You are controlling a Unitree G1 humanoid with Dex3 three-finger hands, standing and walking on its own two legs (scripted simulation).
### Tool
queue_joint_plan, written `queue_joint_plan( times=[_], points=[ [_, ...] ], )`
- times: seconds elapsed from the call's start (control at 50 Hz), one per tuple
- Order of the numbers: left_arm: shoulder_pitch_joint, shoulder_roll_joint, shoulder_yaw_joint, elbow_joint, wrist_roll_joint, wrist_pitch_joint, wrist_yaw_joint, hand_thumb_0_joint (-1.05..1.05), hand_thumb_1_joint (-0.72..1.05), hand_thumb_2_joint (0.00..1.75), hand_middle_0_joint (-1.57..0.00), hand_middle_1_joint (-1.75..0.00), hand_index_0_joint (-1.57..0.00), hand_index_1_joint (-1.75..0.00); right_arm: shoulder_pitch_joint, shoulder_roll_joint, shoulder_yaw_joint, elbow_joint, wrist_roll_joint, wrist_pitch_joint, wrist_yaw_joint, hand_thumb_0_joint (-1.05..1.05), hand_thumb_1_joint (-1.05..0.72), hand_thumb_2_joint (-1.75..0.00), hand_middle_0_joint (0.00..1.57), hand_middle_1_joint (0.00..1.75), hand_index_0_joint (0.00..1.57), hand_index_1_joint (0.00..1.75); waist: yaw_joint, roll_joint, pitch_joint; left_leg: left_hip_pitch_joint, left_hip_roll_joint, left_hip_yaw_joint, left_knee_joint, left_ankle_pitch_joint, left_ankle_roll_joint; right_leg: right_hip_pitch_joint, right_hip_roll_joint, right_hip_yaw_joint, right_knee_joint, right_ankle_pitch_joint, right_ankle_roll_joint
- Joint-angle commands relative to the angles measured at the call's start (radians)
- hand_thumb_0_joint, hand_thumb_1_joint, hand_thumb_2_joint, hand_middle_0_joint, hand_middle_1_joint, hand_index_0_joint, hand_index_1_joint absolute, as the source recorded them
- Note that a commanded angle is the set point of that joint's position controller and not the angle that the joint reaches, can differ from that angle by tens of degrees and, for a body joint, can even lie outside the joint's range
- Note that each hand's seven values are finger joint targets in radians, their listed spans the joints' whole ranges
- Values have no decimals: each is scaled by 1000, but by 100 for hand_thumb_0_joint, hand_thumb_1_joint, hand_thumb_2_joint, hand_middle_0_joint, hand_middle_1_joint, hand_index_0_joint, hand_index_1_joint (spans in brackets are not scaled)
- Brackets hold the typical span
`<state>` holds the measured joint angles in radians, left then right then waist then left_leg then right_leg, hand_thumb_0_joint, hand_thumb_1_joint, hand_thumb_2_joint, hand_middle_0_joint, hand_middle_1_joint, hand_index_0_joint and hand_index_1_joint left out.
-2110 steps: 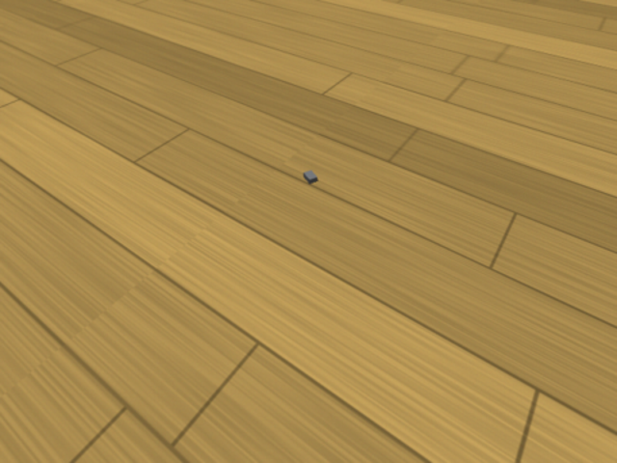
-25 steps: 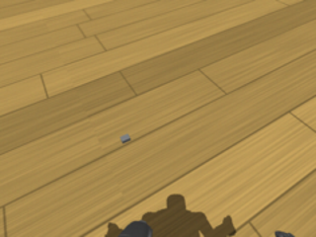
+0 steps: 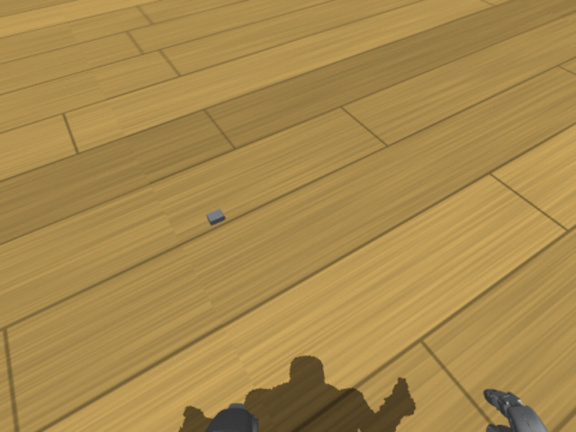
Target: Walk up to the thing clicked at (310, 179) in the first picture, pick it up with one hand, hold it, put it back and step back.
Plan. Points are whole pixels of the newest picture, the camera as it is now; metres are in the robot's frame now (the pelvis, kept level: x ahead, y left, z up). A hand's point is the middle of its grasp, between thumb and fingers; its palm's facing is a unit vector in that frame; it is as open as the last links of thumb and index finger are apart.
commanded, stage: step back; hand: left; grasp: from above
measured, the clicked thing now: (215, 217) +1.01 +0.34 -0.74
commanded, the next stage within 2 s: stand in 1.12 s
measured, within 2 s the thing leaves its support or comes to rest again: neither
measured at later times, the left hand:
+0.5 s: hand out of the picture +0.01 +0.28 -0.13, palm faces +0.06 -0.92 -0.40, open 7.4 cm
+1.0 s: hand out of the picture +0.04 +0.28 -0.14, palm faces +0.08 -0.93 -0.36, open 7.4 cm
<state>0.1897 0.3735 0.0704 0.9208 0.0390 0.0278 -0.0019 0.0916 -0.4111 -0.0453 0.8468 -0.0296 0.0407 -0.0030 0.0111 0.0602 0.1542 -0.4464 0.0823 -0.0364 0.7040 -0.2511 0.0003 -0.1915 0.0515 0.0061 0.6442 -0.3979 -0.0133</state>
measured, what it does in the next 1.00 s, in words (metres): steps on the spot: left foot, then left foot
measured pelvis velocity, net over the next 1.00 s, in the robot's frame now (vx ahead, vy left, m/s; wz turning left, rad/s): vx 0.00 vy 0.01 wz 0.08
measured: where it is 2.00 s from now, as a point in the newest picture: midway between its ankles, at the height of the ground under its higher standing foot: outside the picture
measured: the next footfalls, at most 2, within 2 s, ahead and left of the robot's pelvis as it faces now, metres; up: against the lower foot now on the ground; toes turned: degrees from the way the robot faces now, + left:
left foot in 0.26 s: +0.01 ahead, +0.13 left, +0.00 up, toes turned +1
left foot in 0.78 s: +0.08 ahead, +0.15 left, +0.00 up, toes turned +7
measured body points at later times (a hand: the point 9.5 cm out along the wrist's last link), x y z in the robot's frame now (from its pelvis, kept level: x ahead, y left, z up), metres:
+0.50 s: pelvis -0.04 -0.01 +0.01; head -0.03 -0.01 +0.46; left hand +0.00 +0.33 -0.10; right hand +0.04 -0.31 -0.11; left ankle -0.03 +0.13 -0.72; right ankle -0.02 -0.12 -0.71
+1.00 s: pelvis +0.00 +0.01 +0.01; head +0.02 +0.02 +0.46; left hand +0.04 +0.33 -0.12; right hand +0.14 -0.27 -0.11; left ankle +0.04 +0.14 -0.72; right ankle -0.01 -0.12 -0.72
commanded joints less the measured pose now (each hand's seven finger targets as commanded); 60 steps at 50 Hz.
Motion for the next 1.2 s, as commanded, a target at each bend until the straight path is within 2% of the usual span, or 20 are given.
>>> queue_joint_plan(
  times=[0.0, 0.06, 0.16, 0.22, 0.24, 0.26, 0.28, 0.3, 0.32, 0.42, 0.48, 0.52, 0.54, 0.68, 0.76, 0.8, 0.82, 0.94, 1.04, 1.18],
  points=[
    [-52, 366, 97, -108, 10, -41, 21, 0, 90, 90, -20, -30, -20, -30, -36, -213, -70, -63, 12, -7, -20, 0, -90, -90, 20, 30, 20, 30, 34, -191, -19, -28, -89, -186, 332, -276, -14, -301, -457, 559, -419, -285, -259],
    [-90, 261, 71, -97, 8, -57, 24, 0, 90, 90, -20, -30, -20, -30, 48, -163, -49, -7, 17, -26, -12, 0, -90, -90, 20, 30, 20, 30, -9, -164, -61, -11, -139, -108, 329, -160, -8, -173, -271, 250, -297, 2, -159],
    [8, 289, 78, -71, 12, -64, 10, 0, 90, 90, -20, -30, -20, -30, 23, -156, -48, 4, -5, -49, 9, 0, -90, -90, 20, 30, 20, 30, 61, -238, -74, -9, -93, -27, 6, -249, -25, -9, -298, 299, -321, -228, -169],
    [-13, 272, 61, -72, -3, -48, 4, 0, 90, 90, -20, -30, -20, -30, 89, -136, -55, 51, -3, -69, 9, 0, -90, -90, 20, 30, 20, 30, 15, -209, -112, 208, -124, 61, -297, -119, -1, -45, -274, 208, -227, -8, -143],
    [-13, 238, 39, -74, -3, -46, 1, 0, 90, 90, -20, -30, -20, -30, 125, -149, -67, 70, -7, -76, 4, 0, -90, -90, 20, 30, 20, 30, -9, -175, -139, 333, -116, 24, -347, -52, 18, -103, -247, 165, -157, 80, -109],
    [-4, 192, 25, -70, -10, -47, -2, 0, 90, 90, -20, -30, -20, -30, 135, -192, -79, 74, -11, -81, 1, 0, -90, -90, 20, 30, 20, 30, -15, -66, -160, 439, -3, -185, -360, -151, 63, -251, -177, 96, -79, 56, -55],
    [-58, 184, 24, -64, -26, -47, -3, 0, 90, 90, -20, -30, -20, -30, 134, -256, -87, 73, -7, -81, 3, 0, -90, -90, 20, 30, 20, 30, -29, 60, -147, 336, 142, -428, -442, -467, 158, -287, -67, -18, 64, -123, -14],
    [-76, 238, 43, -58, -18, -47, 1, 0, 90, 90, -20, -30, -20, -30, 137, -298, -97, 64, -7, -80, 8, 0, -90, -90, 20, 30, 20, 30, -42, 58, -100, 211, 228, -501, -493, -555, 233, -235, -77, 0, 186, -158, -15],
    [-60, 230, 40, -57, -20, -50, -2, 0, 90, 90, -20, -30, -20, -30, 112, -262, -86, 58, -11, -85, 8, 0, -90, -90, 20, 30, 20, 30, -26, 29, -74, 223, 212, -469, -485, -475, 241, -264, -90, 38, 221, -152, -16],
    [1, 196, 44, -4, -19, -69, -10, 0, 90, 90, -20, -30, -20, -30, 74, -225, -74, 57, -10, -77, 13, 0, -90, -90, 20, 30, 20, 30, -10, 118, -85, 164, 115, -266, -411, -262, 170, -114, -63, -34, 3, -56, -9],
    [86, 196, 54, 40, -3, -82, 6, 0, 90, 90, -20, -30, -20, -30, 36, -162, -52, 42, 7, -54, 15, 0, -90, -90, 20, 30, 20, 30, 57, 42, -127, -15, 31, -132, -217, -226, 86, 187, -36, -39, -225, 79, -26],
    [101, 351, 89, 34, 11, -87, 14, 0, 90, 90, -20, -30, -20, -30, 13, -115, -40, 21, 6, -52, 1, 0, -90, -90, 20, 30, 20, 30, 90, -237, -83, -194, -139, -60, 168, -323, 15, 113, -426, 531, -471, -384, -185],
    [22, 352, 92, -6, 9, -92, 15, 0, 90, 90, -20, -30, -20, -30, 43, -169, -53, 36, 2, -58, -6, 0, -90, -90, 20, 30, 20, 30, 54, -167, -26, -182, -75, -113, 244, -307, 9, 50, -502, 578, -450, -283, -258],
    [-46, 248, 46, -13, -13, -98, 14, 0, 90, 90, -20, -30, -20, -30, 97, -109, -42, 89, 5, -79, 10, 0, -90, -90, 20, 30, 20, 30, 11, -228, -134, 112, -63, 56, -63, -110, 0, 26, -303, 89, -212, 618, -148],
    [-66, 210, 13, -29, -31, -69, 14, 0, 90, 90, -20, -30, -20, -30, 108, -149, -58, 115, -4, -77, -4, 0, -90, -90, 20, 30, 20, 30, -23, -111, -184, 334, -17, 10, -226, 258, 40, -107, -206, 26, -66, 429, -51],
    [-31, 187, 6, -9, -50, -50, 14, 0, 90, 90, -20, -30, -20, -30, 33, -227, -62, 93, 6, -79, -9, 0, -90, -90, 20, 30, 20, 30, 7, 30, -227, 216, 187, -233, -311, 108, 169, -58, -89, -21, 13, 21, -11],
    [-38, 197, 8, 12, -42, -44, 15, 0, 90, 90, -20, -30, -20, -30, 10, -239, -62, 97, 6, -75, -8, 0, -90, -90, 20, 30, 20, 30, 0, 44, -196, 147, 209, -261, -350, 16, 196, -2, -75, -26, 16, -71, -13],
    [-42, 221, 10, 79, -25, -64, 11, 0, 90, 90, -20, -30, -20, -30, -86, -157, -28, 129, 10, -66, -3, 0, -90, -90, 20, 30, 20, 30, 9, 23, -161, 159, 63, -81, -285, 8, 48, 21, -148, 69, -212, 176, -40],
    [-88, 219, 6, 95, -31, -72, 16, 0, 90, 90, -20, -30, -20, -30, -84, -148, -23, 171, 15, -74, -4, 0, -90, -90, 20, 30, 20, 30, -4, -29, -235, 300, 65, -24, -247, 327, 51, 47, -166, 62, -218, 391, -27],
    [-113, 194, -20, 136, -37, -72, 12, 0, 90, 90, -20, -30, -20, -30, -93, -132, -6, 196, 25, -78, 2, 0, -90, -90, 20, 30, 20, 30, -14, -66, -227, 388, 64, -33, -303, 396, 33, 74, -179, 56, -300, 446, 4]
  ],
)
